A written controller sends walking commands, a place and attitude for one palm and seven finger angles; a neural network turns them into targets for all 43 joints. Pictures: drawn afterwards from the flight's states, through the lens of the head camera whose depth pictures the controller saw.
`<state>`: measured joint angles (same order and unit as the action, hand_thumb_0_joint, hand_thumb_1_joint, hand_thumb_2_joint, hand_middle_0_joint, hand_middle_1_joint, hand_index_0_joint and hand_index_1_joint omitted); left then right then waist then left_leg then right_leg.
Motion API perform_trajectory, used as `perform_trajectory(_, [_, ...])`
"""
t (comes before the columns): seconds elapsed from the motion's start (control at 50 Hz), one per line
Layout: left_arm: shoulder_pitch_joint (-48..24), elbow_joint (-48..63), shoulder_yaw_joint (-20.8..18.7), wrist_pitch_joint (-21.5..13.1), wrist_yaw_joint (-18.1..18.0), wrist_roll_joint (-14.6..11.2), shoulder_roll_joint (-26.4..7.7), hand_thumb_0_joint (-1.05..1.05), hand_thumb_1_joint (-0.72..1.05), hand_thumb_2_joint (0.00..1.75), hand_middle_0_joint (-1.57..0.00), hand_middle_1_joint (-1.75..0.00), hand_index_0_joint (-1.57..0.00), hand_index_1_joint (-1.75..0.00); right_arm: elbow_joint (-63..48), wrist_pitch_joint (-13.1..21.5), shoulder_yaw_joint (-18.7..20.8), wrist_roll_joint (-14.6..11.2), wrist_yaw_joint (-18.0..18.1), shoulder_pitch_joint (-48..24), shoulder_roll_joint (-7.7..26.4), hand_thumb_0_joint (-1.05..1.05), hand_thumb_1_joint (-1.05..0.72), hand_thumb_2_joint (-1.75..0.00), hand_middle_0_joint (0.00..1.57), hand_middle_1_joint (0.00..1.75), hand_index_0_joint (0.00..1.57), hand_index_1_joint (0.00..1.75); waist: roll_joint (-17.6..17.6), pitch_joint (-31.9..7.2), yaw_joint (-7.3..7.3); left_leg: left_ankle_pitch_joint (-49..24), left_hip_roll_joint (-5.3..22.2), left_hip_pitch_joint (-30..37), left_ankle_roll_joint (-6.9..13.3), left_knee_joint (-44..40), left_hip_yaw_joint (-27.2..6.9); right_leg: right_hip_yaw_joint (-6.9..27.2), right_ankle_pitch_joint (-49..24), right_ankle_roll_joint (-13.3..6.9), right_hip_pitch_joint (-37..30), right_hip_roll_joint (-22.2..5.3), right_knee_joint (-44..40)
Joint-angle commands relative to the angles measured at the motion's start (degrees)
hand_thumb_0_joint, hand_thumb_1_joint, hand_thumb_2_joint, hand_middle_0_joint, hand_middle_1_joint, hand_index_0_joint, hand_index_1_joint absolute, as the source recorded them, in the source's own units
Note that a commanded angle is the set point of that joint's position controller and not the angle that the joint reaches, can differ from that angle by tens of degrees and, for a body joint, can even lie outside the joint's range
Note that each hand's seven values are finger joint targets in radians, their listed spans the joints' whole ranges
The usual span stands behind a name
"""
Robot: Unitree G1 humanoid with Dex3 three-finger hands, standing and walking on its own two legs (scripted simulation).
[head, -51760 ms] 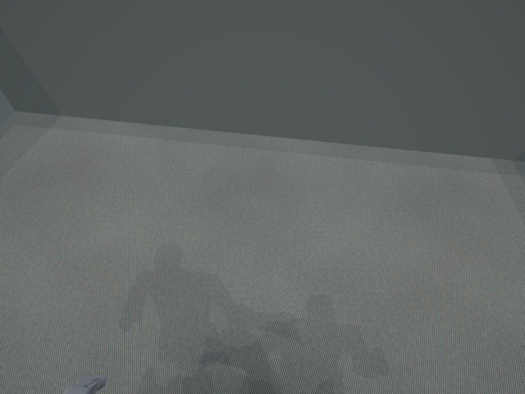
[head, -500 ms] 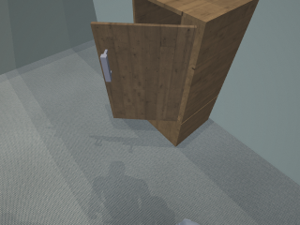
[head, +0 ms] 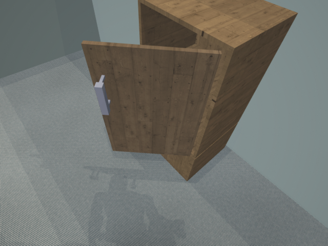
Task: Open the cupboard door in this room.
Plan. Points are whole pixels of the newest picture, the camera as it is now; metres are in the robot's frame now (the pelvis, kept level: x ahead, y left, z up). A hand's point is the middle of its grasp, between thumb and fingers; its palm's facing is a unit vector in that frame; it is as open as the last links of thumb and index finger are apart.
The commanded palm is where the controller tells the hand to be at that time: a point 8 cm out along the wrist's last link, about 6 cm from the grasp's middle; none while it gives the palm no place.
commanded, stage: come to a stop and stand still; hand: left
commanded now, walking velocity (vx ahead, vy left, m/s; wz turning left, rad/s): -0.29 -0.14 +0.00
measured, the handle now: (104, 95) +0.56 +0.25 -0.01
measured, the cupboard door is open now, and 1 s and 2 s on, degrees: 46 46 46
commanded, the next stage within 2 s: look again from close up in 1.54 s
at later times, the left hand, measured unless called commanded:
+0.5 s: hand out of the picture +0.03 +0.14 -0.16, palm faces +0.05 -0.97 -0.22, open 7.3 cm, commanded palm none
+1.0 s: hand out of the picture -0.04 +0.17 -0.16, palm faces +0.03 -0.97 -0.22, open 7.4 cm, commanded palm none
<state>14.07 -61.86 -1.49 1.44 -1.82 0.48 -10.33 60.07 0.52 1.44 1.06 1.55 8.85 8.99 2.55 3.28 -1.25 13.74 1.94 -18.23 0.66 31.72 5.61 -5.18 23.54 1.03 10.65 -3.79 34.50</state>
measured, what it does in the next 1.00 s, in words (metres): steps on the spot: right foot, then left foot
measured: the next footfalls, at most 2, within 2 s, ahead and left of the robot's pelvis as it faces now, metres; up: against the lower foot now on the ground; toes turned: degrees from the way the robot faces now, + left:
right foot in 0.24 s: +0.01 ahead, -0.15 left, +0.00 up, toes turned -2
left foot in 0.52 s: +0.01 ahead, +0.07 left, +0.00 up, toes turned +4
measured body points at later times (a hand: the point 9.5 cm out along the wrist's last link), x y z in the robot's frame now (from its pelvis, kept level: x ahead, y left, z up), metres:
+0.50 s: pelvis -0.01 -0.05 +0.01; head +0.02 -0.05 +0.46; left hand +0.03 +0.19 -0.14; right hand +0.03 -0.30 -0.15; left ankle -0.03 +0.07 -0.72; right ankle -0.03 -0.15 -0.73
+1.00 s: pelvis -0.05 -0.01 +0.00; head -0.06 -0.02 +0.45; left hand -0.04 +0.22 -0.15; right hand +0.00 -0.24 -0.15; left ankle -0.03 +0.07 -0.73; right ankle -0.03 -0.15 -0.73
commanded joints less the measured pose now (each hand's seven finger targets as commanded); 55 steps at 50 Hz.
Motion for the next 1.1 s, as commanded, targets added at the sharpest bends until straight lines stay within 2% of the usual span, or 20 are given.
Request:
perform_trajectory(0.0, [1.5, 4.8, -2.0, 0.8, -0.2, -0.3, -5.7, 0.00, 0.90, 0.90, -0.20, -0.30, -0.20, -0.30, -1.2, -1.3, 3.2, 0.3, 2.1, 9.2, 13.2, 0.00, -0.90, -0.90, 0.20, 0.30, 0.20, 0.30, -15.6, -9.4, 3.54, -57.7, 19.6, 16.4, 11.7, -7.1, -15.3, 4.7, 13.0, -0.2, 11.7, 1.5, 18.9])
perform_trajectory(0.12, [1.8, 7.4, -2.7, 1.1, 0.5, 0.0, -4.0, 0.00, 0.90, 0.90, -0.20, -0.30, -0.20, -0.30, -5.1, -1.8, 4.1, 0.8, 1.8, 1.4, 12.9, 0.00, -0.90, -0.90, 0.20, 0.30, 0.20, 0.30, -12.1, -9.7, 1.35, -38.8, 17.8, 9.9, 10.0, -6.9, -11.4, 4.8, 6.7, -0.9, 8.6, 2.1, 13.5])
perform_trajectory(0.16, [5.9, 6.6, -3.0, 0.9, 0.6, 0.2, -4.3, 0.00, 0.90, 0.90, -0.20, -0.30, -0.20, -0.30, -5.8, -2.3, 4.1, 0.4, 1.1, -0.9, 12.5, 0.00, -0.90, -0.90, 0.20, 0.30, 0.20, 0.30, -10.9, -9.9, -0.88, -22.5, 14.2, 3.5, 6.7, -5.2, -9.6, 2.2, -5.1, -0.7, -0.4, 2.6, 0.7])
perform_trajectory(0.18, [7.1, 6.4, -3.1, 0.5, 0.4, 0.6, -5.7, 0.00, 0.90, 0.90, -0.20, -0.30, -0.20, -0.30, -6.1, -2.6, 3.9, 0.0, 0.7, -0.6, 10.8, 0.00, -0.90, -0.90, 0.20, 0.30, 0.20, 0.30, -4.4, -8.1, -1.37, -9.2, 10.2, -1.4, 3.9, -2.1, -8.0, 4.2, -11.7, -1.0, -3.9, 1.2, -8.8])
perform_trajectory(0.2, [4.9, 7.2, -3.4, -0.2, 0.1, 1.4, -10.0, 0.00, 0.90, 0.90, -0.20, -0.30, -0.20, -0.30, -6.9, -3.0, 3.4, -0.6, 0.0, 0.3, 6.9, 0.00, -0.90, -0.90, 0.20, 0.30, 0.20, 0.30, 10.4, -4.5, -0.10, 9.2, 1.8, -7.3, -0.8, 5.0, -2.4, 18.9, -11.3, -4.6, -1.5, -9.9, -18.0])
perform_trajectory(0.22, [1.7, 8.4, -3.2, -0.6, 0.1, 1.2, -12.4, 0.00, 0.90, 0.90, -0.20, -0.30, -0.20, -0.30, -7.8, -3.5, 2.9, -0.5, -0.8, -0.9, 5.8, 0.00, -0.90, -0.90, 0.20, 0.30, 0.20, 0.30, 14.0, -2.0, -0.70, 18.0, -1.1, -4.4, -2.0, 12.8, -3.2, 22.9, -10.5, -9.7, 7.4, -17.5, -22.7])
perform_trajectory(0.24, [-0.8, 9.1, -2.7, -0.8, 0.2, 1.4, -12.2, 0.00, 0.90, 0.90, -0.20, -0.30, -0.20, -0.30, -7.4, -3.9, 3.0, -0.3, -1.2, -1.6, 5.5, 0.00, -0.90, -0.90, 0.20, 0.30, 0.20, 0.30, 6.2, -2.0, -0.02, 17.2, -1.7, -2.1, -1.7, 18.0, -5.0, 21.5, -8.4, -11.2, 11.2, -16.6, -22.1])
perform_trajectory(0.28, [-3.7, 8.4, -2.0, -1.9, 0.0, 1.0, -9.3, 0.00, 0.90, 0.90, -0.20, -0.30, -0.20, -0.30, -5.4, -3.7, 2.9, 0.0, -1.0, -0.3, 6.1, 0.00, -0.90, -0.90, 0.20, 0.30, 0.20, 0.30, 11.7, 0.2, 1.35, 13.7, -0.5, -5.7, -1.7, 21.3, -6.6, 19.0, -21.0, -10.5, 6.9, -13.2, -18.8])
perform_trajectory(0.34, [-0.9, 7.1, -2.1, -2.6, -0.1, 1.0, -9.8, 0.00, 0.90, 0.90, -0.20, -0.30, -0.20, -0.30, -4.1, -2.4, 2.2, -0.5, -1.0, 0.9, 5.5, 0.00, -0.90, -0.90, 0.20, 0.30, 0.20, 0.30, 7.3, -2.5, 0.03, 13.7, -1.4, -5.1, -2.7, 13.4, -4.4, 15.2, -41.7, -10.6, -3.6, -12.5, -13.6])
perform_trajectory(0.4, [1.3, 5.2, -2.5, -2.7, -0.3, 0.5, -11.2, 0.00, 0.90, 0.90, -0.20, -0.30, -0.20, -0.30, -3.3, -2.0, 1.6, -0.7, -0.7, 2.3, 5.3, 0.00, -0.90, -0.90, 0.20, 0.30, 0.20, 0.30, 5.4, -5.4, -0.62, 9.6, -2.3, -1.5, -3.2, 2.6, -3.2, 14.9, -49.0, -10.5, -9.1, -12.9, -10.4])
perform_trajectory(0.46, [-0.3, 4.5, -2.5, -2.3, -0.4, -0.2, -10.0, 0.00, 0.90, 0.90, -0.20, -0.30, -0.20, -0.30, -1.6, -1.2, 1.3, -0.5, -0.3, 6.2, 5.7, 0.00, -0.90, -0.90, 0.20, 0.30, 0.20, 0.30, 4.1, -5.9, 0.86, -5.6, -0.8, 8.2, -2.1, -10.3, -3.9, 11.9, -42.2, -6.7, -5.2, -9.8, -7.4])
perform_trajectory(0.5, [0.3, 4.5, -1.8, -1.7, -0.3, -0.3, -7.4, 0.00, 0.90, 0.90, -0.20, -0.30, -0.20, -0.30, -1.6, -1.0, 1.6, -0.1, 0.1, 5.6, 8.7, 0.00, -0.90, -0.90, 0.20, 0.30, 0.20, 0.30, -4.4, -6.5, -0.14, -18.7, 6.2, 12.0, 0.9, -7.7, -8.7, 8.4, -25.3, -3.3, 0.1, -4.6, -8.4])
perform_trajectory(0.58, [-1.6, 3.3, -0.9, -0.7, 0.1, 0.0, -5.9, 0.00, 0.90, 0.90, -0.20, -0.30, -0.20, -0.30, -0.4, -0.8, 0.5, 0.0, 0.4, 4.6, 8.1, 0.00, -0.90, -0.90, 0.20, 0.30, 0.20, 0.30, -7.8, -2.7, -0.11, -9.9, 5.9, 5.5, 1.9, -12.4, -10.4, 6.4, -13.0, -2.3, -2.3, -1.9, -10.9])
perform_trajectory(0.6, [7.1, 0.8, 0.1, -2.8, -2.5, 0.4, -6.1, 0.00, 0.90, 0.90, -0.20, -0.30, -0.20, -0.30, -4.6, 0.5, 0.4, -1.0, -0.3, -0.5, 9.0, 0.00, -0.90, -0.90, 0.20, 0.30, 0.20, 0.30, -9.1, -1.5, -2.20, -15.1, 5.2, 6.8, 0.0, 0.2, -5.7, 9.7, -29.0, -3.0, 1.1, -5.5, -11.2])
perform_trajectory(0.64, [3.6, 3.8, -0.5, -4.2, -2.2, 0.7, -8.7, 0.00, 0.90, 0.90, -0.20, -0.30, -0.20, -0.30, -5.5, 0.8, -0.1, -0.1, -0.5, 8.6, 6.1, 0.00, -0.90, -0.90, 0.20, 0.30, 0.20, 0.30, -5.3, -10.2, 3.13, -13.0, 3.0, 6.3, -0.5, -1.3, -6.4, 10.8, -44.4, -5.3, -5.1, -8.1, -4.2])
perform_trajectory(0.66, [3.0, 4.3, -0.3, -3.9, -2.0, 0.4, -7.9, 0.00, 0.90, 0.90, -0.20, -0.30, -0.20, -0.30, -5.3, 0.8, -0.1, -0.1, -0.2, 9.6, 6.5, 0.00, -0.90, -0.90, 0.20, 0.30, 0.20, 0.30, -5.6, -13.3, 2.52, -19.7, 3.7, 8.3, 0.0, -1.9, -7.2, 8.8, -41.6, -5.1, -6.2, -6.4, -2.1])
perform_trajectory(0.72, [2.6, 5.0, 0.2, -2.5, -1.5, 0.7, -6.0, 0.00, 0.90, 0.90, -0.20, -0.30, -0.20, -0.30, -6.4, 0.7, 0.0, -0.1, 0.2, 8.3, 7.7, 0.00, -0.90, -0.90, 0.20, 0.30, 0.20, 0.30, -6.7, -6.7, 1.51, -25.7, 6.1, 7.7, 1.7, -3.6, -9.4, 5.8, -19.2, -3.6, -0.1, -2.0, -3.6])
perform_trajectory(0.78, [3.1, 5.2, 0.5, -1.7, -1.1, 0.6, -5.1, 0.00, 0.90, 0.90, -0.20, -0.30, -0.20, -0.30, -7.2, 0.5, 0.0, -0.2, 0.1, 7.0, 7.9, 0.00, -0.90, -0.90, 0.20, 0.30, 0.20, 0.30, -2.0, 0.1, 1.23, -9.9, 5.2, 2.2, 2.2, -7.9, -10.6, 6.4, -10.7, -2.9, 2.3, -1.2, -6.7])
perform_trajectory(0.88, [4.3, 5.9, 0.6, -1.3, -0.4, 0.8, -5.3, 0.00, 0.90, 0.90, -0.20, -0.30, -0.20, -0.30, -7.4, 0.5, 0.3, 0.1, -0.4, 6.6, 8.7, 0.00, -0.90, -0.90, 0.20, 0.30, 0.20, 0.30, -4.3, 3.0, 0.99, 12.6, 4.8, -2.7, 2.3, -15.9, -12.8, 6.2, -6.4, -2.8, 3.1, -0.6, -7.7])
perform_trajectory(1.08, [7.1, 4.8, 0.9, -2.0, 0.0, 0.9, -4.8, 0.00, 0.90, 0.90, -0.20, -0.30, -0.20, -0.30, -4.5, 0.8, -0.1, -0.1, -0.6, 8.8, 8.0, 0.00, -0.90, -0.90, 0.20, 0.30, 0.20, 0.30, -2.5, 1.6, 1.14, 12.2, 4.0, -1.2, 2.2, -16.1, -11.6, 7.6, -6.0, -2.7, 3.7, -1.4, -11.2])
